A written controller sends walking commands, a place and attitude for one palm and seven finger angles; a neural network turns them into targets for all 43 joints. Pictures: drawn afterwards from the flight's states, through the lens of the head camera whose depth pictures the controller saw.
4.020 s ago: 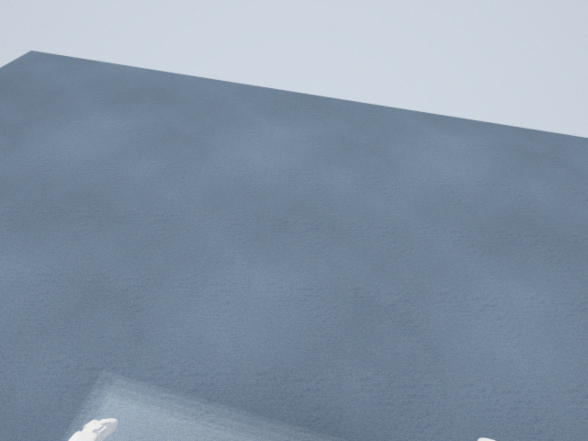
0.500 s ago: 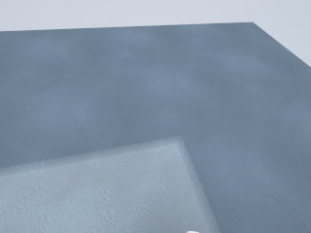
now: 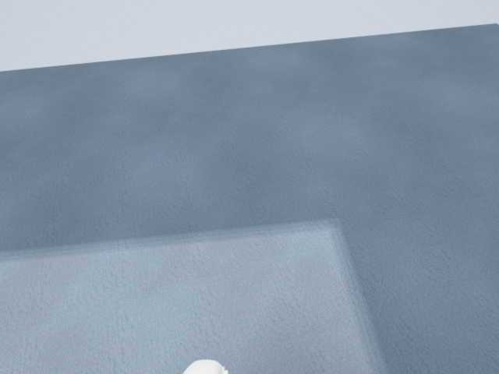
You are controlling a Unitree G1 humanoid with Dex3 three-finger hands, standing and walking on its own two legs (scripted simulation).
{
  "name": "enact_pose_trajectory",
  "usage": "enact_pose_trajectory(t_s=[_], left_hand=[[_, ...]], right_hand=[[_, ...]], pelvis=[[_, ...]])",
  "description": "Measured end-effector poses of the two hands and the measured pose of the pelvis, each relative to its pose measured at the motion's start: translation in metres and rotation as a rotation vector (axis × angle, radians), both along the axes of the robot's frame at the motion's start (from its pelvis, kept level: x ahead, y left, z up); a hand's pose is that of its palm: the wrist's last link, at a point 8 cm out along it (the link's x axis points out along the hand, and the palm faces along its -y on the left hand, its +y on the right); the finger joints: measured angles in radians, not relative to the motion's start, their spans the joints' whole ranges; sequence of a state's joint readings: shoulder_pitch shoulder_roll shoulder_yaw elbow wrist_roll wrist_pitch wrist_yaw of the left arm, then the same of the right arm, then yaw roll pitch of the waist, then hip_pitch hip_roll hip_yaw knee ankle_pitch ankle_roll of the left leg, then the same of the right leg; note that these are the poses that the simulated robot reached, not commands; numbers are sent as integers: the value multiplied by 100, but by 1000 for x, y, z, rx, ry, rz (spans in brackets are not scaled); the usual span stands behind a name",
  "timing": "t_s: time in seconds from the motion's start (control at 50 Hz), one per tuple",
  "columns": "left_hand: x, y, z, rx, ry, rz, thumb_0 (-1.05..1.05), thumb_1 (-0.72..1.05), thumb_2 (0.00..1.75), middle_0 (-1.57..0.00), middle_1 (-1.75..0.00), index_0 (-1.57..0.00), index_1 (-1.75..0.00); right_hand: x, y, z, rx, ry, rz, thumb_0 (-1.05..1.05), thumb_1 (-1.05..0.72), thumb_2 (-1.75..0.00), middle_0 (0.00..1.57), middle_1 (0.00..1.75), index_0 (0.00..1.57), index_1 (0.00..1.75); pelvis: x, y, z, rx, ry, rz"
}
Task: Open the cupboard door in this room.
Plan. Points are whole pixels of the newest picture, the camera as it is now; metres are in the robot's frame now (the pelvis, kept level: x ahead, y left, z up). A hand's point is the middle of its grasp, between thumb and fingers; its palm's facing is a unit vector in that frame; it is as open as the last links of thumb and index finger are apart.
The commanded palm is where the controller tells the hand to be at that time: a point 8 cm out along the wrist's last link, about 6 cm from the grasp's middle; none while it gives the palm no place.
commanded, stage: turn or walk to find it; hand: left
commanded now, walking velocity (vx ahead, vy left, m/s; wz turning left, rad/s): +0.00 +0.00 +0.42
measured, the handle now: out of the picture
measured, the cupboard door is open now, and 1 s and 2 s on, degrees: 0 0 0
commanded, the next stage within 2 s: none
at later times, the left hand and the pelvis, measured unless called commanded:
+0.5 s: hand out of the picture -0.03 +0.28 -0.18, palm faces +0.25 -0.94 -0.23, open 7.4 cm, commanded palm none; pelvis -0.03 +0.06 +0.00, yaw +11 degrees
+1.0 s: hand out of the picture -0.03 +0.21 -0.14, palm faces +0.39 -0.88 -0.27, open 7.4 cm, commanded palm none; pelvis -0.05 +0.00 +0.00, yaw +23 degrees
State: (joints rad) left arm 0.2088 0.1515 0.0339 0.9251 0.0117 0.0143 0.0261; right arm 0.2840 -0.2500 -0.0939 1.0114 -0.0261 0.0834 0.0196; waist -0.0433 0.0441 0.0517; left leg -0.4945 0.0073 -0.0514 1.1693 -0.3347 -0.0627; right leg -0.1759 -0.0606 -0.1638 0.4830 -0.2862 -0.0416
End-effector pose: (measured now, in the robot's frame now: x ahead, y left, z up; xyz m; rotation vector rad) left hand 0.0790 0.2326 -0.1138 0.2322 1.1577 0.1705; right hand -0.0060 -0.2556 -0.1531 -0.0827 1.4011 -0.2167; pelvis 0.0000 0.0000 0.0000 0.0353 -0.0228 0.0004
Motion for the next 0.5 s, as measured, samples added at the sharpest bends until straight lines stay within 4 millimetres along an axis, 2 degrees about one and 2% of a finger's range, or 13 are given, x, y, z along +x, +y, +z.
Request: enact_pose_trajectory(t_s=[0.08, 0.16, 0.26, 0.32, 0.38, 0.5], left_hand=[[-30, 6, -8, -13, 38, 65, 0, 91, 90, -21, -30, -20, -30], [-65, 21, -18, -28, 94, 127, 0, 91, 90, -21, -30, -20, -30], [-112, 51, -41, -54, 168, 211, 0, 91, 90, -21, -30, -20, -30], [-133, 69, -52, -62, 210, 252, 1, 91, 90, -21, -30, -20, -30], [-139, 81, -48, -65, 226, 271, 1, 91, 90, -20, -30, -20, -30], [-126, 95, -33, -62, 135, 287, 1, 91, 90, -20, -30, -20, -30]], right_hand=[[16, 1, 3, -18, 6, 62, 1, -91, -90, 19, 29, 20, 30], [47, 12, 8, -39, -30, 138, 1, -91, -90, 19, 29, 20, 30], [95, 43, 15, -76, -141, 243, 1, -91, -90, 19, 29, 20, 30], [115, 65, 23, -87, -212, 292, 1, -91, -90, 19, 29, 20, 30], [123, 82, 34, -92, -254, 317, 1, -91, -90, 20, 29, 20, 30], [117, 101, 40, -72, -253, 348, 1, -91, -90, 20, 29, 20, 30]], pelvis=[[-4, 3, -1, -3, 3, 39], [-9, 13, -3, -10, 7, 75], [-16, 36, -14, -38, 13, 122], [-21, 47, -17, -31, 9, 129], [-23, 56, -11, -48, 5, 144], [-29, 65, 0, -59, 4, 184]])
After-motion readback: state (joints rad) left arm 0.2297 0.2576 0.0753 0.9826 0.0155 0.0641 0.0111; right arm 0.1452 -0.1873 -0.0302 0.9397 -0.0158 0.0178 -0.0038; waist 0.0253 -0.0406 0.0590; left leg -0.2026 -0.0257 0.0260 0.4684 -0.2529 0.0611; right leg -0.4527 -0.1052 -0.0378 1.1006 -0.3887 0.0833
